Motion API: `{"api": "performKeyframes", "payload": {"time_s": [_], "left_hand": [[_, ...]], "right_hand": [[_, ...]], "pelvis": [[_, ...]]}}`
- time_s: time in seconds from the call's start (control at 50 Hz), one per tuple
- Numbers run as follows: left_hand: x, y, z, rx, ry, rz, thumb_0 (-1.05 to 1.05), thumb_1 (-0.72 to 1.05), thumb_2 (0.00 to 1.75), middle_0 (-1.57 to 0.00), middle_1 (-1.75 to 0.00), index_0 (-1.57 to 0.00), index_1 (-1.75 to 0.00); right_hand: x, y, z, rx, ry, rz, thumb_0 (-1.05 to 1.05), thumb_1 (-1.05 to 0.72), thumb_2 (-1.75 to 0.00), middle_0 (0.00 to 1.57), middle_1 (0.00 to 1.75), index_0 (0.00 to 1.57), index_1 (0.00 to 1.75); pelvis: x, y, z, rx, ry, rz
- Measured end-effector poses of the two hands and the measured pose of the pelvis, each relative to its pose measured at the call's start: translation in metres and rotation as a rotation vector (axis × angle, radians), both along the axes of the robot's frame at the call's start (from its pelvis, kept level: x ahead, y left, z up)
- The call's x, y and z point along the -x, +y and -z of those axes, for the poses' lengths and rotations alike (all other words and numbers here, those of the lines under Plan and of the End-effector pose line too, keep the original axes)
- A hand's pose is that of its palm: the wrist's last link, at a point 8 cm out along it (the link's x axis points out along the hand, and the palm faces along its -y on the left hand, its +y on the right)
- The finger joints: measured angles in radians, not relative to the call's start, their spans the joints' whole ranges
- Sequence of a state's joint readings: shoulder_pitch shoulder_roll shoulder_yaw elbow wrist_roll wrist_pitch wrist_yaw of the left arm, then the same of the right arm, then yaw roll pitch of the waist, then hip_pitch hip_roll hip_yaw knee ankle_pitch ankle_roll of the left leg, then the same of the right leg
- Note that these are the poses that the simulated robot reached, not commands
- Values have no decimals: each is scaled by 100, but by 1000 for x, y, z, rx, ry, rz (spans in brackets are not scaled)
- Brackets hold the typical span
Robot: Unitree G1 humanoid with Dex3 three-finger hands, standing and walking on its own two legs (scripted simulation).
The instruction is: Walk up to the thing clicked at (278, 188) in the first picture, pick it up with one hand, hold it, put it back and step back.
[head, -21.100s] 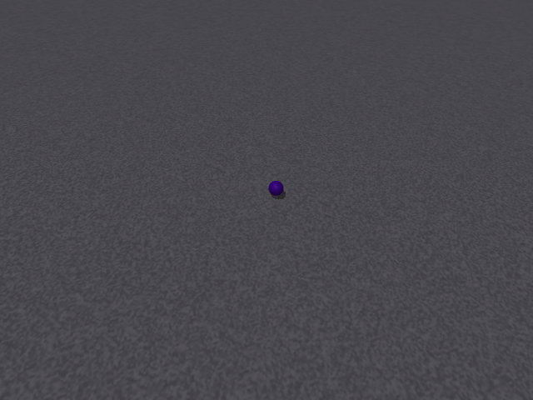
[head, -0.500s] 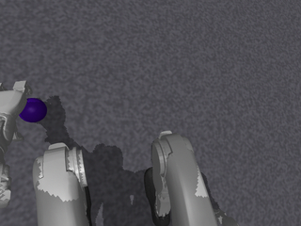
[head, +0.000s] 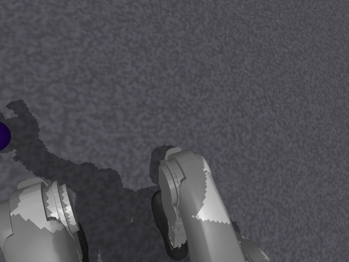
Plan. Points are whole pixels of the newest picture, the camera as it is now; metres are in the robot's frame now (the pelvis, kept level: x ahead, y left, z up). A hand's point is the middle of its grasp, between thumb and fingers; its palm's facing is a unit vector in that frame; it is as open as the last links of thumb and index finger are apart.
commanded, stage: rest palm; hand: left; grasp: from above
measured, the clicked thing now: out of the picture +0.42 +0.32 -0.26
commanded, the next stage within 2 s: close in 0.78 s
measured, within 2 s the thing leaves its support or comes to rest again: neither
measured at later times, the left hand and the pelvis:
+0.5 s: hand out of the picture +0.41 +0.30 -0.24, palm faces -0.42 -0.14 -0.89, open 14.0 cm; pelvis +0.00 +0.00 +0.00, yaw -2 degrees
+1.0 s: hand out of the picture +0.41 +0.31 -0.25, palm faces -0.44 -0.17 -0.88, open 13.5 cm; pelvis +0.00 +0.01 +0.00, yaw -3 degrees
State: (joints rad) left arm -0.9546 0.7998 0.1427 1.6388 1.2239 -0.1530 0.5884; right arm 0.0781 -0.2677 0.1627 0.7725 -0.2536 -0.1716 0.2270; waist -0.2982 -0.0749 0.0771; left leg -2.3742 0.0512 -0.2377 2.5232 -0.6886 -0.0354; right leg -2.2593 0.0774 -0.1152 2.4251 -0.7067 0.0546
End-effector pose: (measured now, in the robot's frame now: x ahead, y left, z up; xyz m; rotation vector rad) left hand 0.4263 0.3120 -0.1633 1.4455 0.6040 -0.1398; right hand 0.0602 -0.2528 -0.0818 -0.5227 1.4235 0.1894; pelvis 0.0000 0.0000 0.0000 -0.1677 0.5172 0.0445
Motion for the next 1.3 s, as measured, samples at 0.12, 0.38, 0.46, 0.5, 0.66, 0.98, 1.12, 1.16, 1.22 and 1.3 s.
{"api": "performKeyframes", "payload": {"time_s": [0.12,0.38,0.46,0.5,0.66,0.98,1.12,1.16,1.22,1.3], "left_hand": [[7,3,7,33,43,-5,0,-49,96,-8,-101,-9,-100],[12,-4,16,57,-22,71,0,-50,99,-9,-98,-8,-98],[11,-5,17,40,-32,71,0,-50,99,-9,-98,-8,-98],[10,-4,17,29,-33,63,0,-49,99,-9,-98,-9,-98],[10,1,21,19,5,20,0,-48,97,-9,-99,-9,-99],[9,2,30,43,-7,32,0,-43,94,-11,-103,-12,-102],[8,3,30,35,-11,27,0,-34,90,-16,-104,-18,-101],[7,3,30,37,-13,21,0,-31,88,-17,-103,-20,-100],[7,5,30,33,-11,16,0,-28,86,-20,-102,-23,-99],[7,6,30,35,-9,16,0,-23,83,-22,-101,-26,-97]], "right_hand": [[12,6,-1,-22,33,6,0,-90,-89,20,30,20,30],[9,-8,-17,38,22,-60,0,-89,-89,20,30,20,30],[2,-9,-20,43,-1,-84,0,-89,-89,20,30,20,30],[-1,-8,-21,40,-11,-93,0,-89,-89,20,30,20,30],[-9,1,-20,3,-38,-119,0,-90,-89,20,30,20,30],[4,11,-19,-37,13,-134,0,-90,-89,20,30,20,30],[7,8,-24,-18,13,-138,0,-90,-89,20,30,20,30],[8,7,-25,-12,10,-137,0,-90,-89,20,30,20,30],[9,6,-27,-4,9,-136,0,-90,-89,20,30,20,30],[10,6,-28,0,14,-136,0,-90,-89,20,30,20,30]], "pelvis": [[-1,0,-1,5,-5,3],[2,1,3,21,-37,10],[3,2,3,26,-40,12],[3,3,4,28,-40,13],[3,5,3,34,-43,12],[2,5,3,46,-57,19],[3,6,3,51,-62,23],[4,6,3,52,-64,23],[4,7,3,54,-66,23],[4,7,3,55,-65,23]]}}
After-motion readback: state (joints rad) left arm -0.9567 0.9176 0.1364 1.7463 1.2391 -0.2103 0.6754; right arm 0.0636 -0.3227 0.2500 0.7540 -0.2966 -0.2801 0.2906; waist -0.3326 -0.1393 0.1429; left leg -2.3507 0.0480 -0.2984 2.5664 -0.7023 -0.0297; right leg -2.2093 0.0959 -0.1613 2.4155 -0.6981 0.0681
